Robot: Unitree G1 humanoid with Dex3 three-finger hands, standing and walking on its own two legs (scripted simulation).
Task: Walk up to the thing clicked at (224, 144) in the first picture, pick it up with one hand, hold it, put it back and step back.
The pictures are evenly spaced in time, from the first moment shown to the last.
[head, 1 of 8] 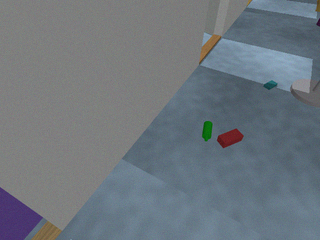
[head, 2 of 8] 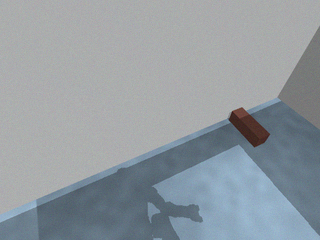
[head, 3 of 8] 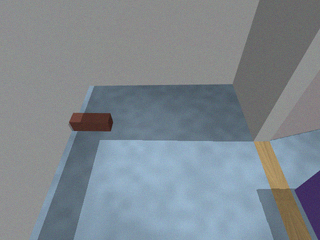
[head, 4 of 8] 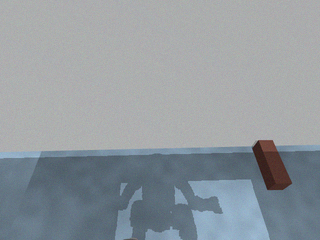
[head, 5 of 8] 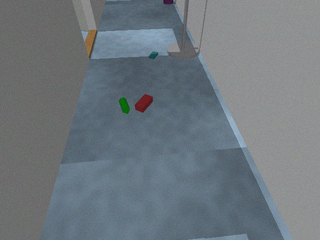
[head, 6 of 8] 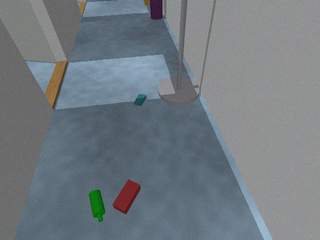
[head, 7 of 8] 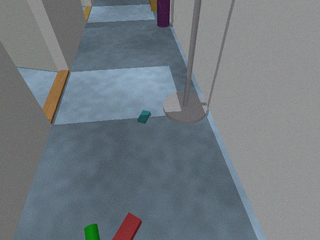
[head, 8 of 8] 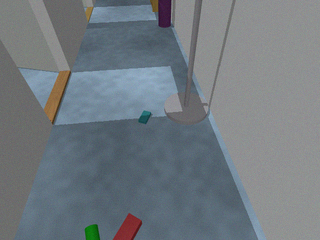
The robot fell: no
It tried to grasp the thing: no
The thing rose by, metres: 0.00
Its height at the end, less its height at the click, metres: +0.00
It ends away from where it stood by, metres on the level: 0.00
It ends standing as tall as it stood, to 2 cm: yes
